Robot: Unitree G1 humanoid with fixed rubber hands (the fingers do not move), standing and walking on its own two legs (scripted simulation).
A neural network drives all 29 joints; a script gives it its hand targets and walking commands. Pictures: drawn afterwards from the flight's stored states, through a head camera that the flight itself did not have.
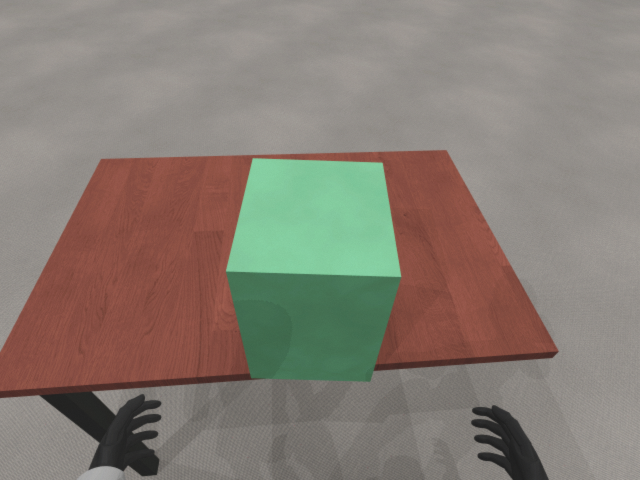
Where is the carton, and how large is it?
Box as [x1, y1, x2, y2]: [226, 158, 400, 381]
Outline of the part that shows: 253,158 226,269 227,278 251,377 369,381 400,279 400,272 382,163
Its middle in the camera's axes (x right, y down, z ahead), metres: -0.01 +0.05 +0.58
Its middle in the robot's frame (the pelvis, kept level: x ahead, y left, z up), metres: +0.41 +0.05 +0.02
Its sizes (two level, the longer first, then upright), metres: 0.209 0.187 0.265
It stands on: a table, 0.67 m high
